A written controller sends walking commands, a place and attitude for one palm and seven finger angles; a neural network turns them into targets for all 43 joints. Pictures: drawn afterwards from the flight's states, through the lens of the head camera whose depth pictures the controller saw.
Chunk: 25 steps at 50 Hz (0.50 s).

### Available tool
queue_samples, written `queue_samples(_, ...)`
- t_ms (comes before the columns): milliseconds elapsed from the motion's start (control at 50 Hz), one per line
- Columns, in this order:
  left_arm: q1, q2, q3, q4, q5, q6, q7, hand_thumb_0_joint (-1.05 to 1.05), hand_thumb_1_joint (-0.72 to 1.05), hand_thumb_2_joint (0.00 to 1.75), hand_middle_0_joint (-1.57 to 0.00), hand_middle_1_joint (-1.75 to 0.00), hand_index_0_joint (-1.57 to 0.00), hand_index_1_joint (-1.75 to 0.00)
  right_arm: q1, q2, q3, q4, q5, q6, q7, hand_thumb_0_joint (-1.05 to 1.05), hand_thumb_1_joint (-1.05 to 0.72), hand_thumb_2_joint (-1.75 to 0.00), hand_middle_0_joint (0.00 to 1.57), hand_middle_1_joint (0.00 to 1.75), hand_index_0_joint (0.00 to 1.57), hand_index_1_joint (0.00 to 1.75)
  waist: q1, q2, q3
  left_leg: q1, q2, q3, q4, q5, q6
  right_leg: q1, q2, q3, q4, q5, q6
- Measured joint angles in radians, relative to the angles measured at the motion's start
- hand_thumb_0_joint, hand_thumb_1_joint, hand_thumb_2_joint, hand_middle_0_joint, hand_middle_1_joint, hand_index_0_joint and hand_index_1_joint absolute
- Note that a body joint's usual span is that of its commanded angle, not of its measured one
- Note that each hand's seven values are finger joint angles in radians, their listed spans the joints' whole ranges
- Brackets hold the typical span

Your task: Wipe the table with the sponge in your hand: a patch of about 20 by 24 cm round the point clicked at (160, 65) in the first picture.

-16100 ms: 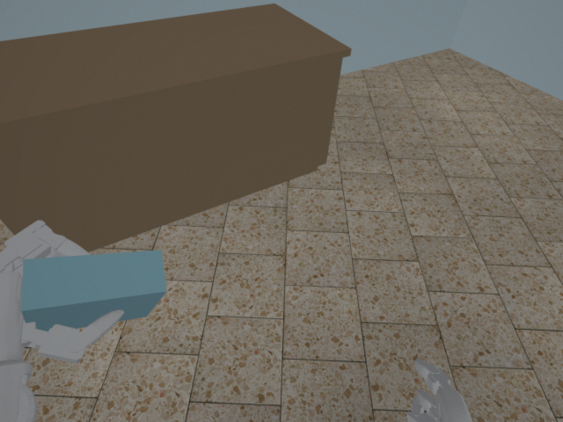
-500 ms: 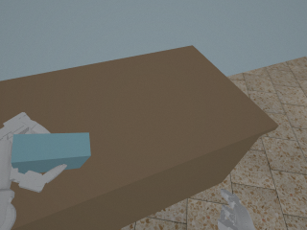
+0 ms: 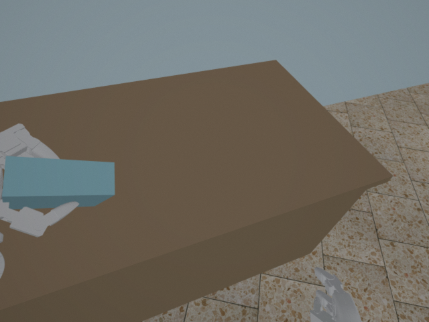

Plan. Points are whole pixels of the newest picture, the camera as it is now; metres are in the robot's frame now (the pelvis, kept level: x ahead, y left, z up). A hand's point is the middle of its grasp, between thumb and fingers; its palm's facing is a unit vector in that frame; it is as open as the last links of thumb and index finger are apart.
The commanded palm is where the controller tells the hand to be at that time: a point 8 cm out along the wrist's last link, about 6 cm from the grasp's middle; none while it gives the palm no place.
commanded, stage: come to a stop and stand still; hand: left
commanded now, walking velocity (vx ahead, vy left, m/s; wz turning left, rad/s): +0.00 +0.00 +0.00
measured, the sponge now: (74, 186) +0.26 +0.24 +0.16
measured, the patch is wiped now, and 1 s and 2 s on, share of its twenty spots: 0.00 0.00 0.00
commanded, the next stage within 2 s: look again from close up in 0.80 s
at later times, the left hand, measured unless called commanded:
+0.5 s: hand (48, 177) +0.26 +0.28 +0.17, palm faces +0.36 -0.86 -0.37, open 9.3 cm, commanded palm +0.19 +0.31 +0.18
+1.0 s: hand (53, 187) +0.25 +0.27 +0.16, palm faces +0.36 -0.85 -0.37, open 9.3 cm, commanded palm +0.19 +0.31 +0.18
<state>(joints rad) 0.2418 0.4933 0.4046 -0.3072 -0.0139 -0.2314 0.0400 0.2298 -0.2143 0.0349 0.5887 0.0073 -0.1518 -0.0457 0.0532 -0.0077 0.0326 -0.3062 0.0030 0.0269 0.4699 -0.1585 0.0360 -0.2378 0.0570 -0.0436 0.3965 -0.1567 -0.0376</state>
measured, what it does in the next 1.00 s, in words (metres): stands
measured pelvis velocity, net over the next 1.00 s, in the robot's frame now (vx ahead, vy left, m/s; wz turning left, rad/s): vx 0.03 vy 0.03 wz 0.00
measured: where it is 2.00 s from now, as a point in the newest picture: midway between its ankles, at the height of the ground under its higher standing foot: outside the picture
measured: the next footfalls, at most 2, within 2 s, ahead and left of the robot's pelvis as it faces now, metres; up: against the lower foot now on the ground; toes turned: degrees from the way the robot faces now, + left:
none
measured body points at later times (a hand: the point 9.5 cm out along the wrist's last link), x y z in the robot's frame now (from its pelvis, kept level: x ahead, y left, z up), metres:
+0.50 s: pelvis +0.04 +0.03 +0.00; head +0.07 +0.06 +0.45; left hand +0.23 +0.32 +0.19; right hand +0.23 -0.18 -0.06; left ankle +0.06 +0.09 -0.74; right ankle +0.04 -0.09 -0.74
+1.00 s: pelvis +0.03 +0.03 +0.00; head +0.05 +0.05 +0.45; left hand +0.22 +0.32 +0.18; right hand +0.20 -0.20 -0.07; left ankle +0.06 +0.09 -0.74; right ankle +0.04 -0.09 -0.74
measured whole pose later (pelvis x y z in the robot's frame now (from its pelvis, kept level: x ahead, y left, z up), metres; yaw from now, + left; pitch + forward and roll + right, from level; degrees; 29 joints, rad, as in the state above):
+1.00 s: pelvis +0.03 +0.03 +0.00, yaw +0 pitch +0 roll -2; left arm 0.43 0.37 0.34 -0.45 -0.03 -0.21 0.10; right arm 0.22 -0.20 0.04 0.58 0.01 -0.13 -0.05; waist 0.02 -0.02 0.04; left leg -0.24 -0.04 0.04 0.43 -0.18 0.07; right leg -0.18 0.02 -0.03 0.36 -0.18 0.00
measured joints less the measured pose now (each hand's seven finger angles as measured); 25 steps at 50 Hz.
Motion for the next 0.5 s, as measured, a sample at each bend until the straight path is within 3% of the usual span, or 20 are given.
queue_samples(60, 0.027, -0.050, 0.035, -0.008, -0.037, -0.006, 0.030, 0.00, -0.42, 1.04, -0.81, -1.39, -0.81, -1.39, -0.011, -0.003, -0.004, -0.002, 0.006, -0.010, 0.028, 0.01, -0.90, -0.90, 0.21, 0.30, 0.20, 0.30, -0.015, 0.006, 0.008, 0.011, -0.003, 0.020, -0.008, -0.002, 0.006, -0.002, -0.004, 0.020, 0.006, 0.000, 0.006)
queue_samples(160, 0.185, -0.125, -0.066, -0.102, -0.028, -0.036, 0.028, 0.00, -0.42, 1.04, -0.81, -1.39, -0.81, -1.39, 0.018, -0.003, -0.010, -0.003, 0.008, -0.028, 0.026, 0.01, -0.90, -0.90, 0.21, 0.30, 0.20, 0.30, -0.029, 0.003, -0.003, 0.024, -0.023, 0.032, -0.025, -0.011, 0.019, 0.000, -0.024, 0.033, 0.013, -0.017, 0.024)
queue_samples(220, 0.204, -0.115, -0.092, -0.104, -0.013, -0.046, 0.016, 0.00, -0.42, 1.04, -0.81, -1.39, -0.81, -1.39, 0.029, 0.009, -0.005, 0.006, 0.007, -0.033, 0.014, 0.01, -0.90, -0.90, 0.21, 0.30, 0.20, 0.30, -0.026, -0.016, 0.007, 0.027, -0.035, 0.024, -0.025, -0.014, 0.028, 0.004, -0.034, 0.026, 0.020, -0.029, 0.029)
queue_samples(320, 0.153, -0.085, -0.043, -0.100, -0.012, -0.041, 0.026, 0.00, -0.43, 1.04, -0.82, -1.38, -0.82, -1.38, 0.015, 0.028, 0.007, 0.016, 0.001, -0.045, 0.009, 0.01, -0.90, -0.90, 0.21, 0.30, 0.20, 0.30, -0.020, -0.040, 0.035, 0.032, -0.046, 0.009, -0.017, -0.026, 0.034, 0.016, -0.044, 0.010, 0.026, -0.048, 0.033)
queue_samples(400, 0.138, -0.093, -0.016, -0.149, -0.022, -0.039, 0.043, 0.00, -0.43, 1.04, -0.81, -1.38, -0.82, -1.38, -0.014, 0.033, 0.011, 0.015, -0.004, -0.054, 0.021, 0.01, -0.90, -0.90, 0.21, 0.30, 0.20, 0.30, -0.019, -0.044, 0.040, 0.040, -0.049, 0.009, -0.015, -0.037, 0.036, 0.030, -0.047, 0.011, 0.016, -0.053, 0.038)
queue_samples(500, 0.156, -0.104, -0.037, -0.187, -0.025, -0.034, 0.042, 0.00, -0.42, 1.04, -0.81, -1.39, -0.81, -1.39, -0.053, 0.036, 0.009, -0.005, -0.006, -0.036, 0.028, 0.01, -0.90, -0.90, 0.21, 0.30, 0.20, 0.30, -0.024, -0.042, 0.027, 0.049, -0.054, 0.018, -0.019, -0.046, 0.040, 0.036, -0.052, 0.021, 0.013, -0.059, 0.046)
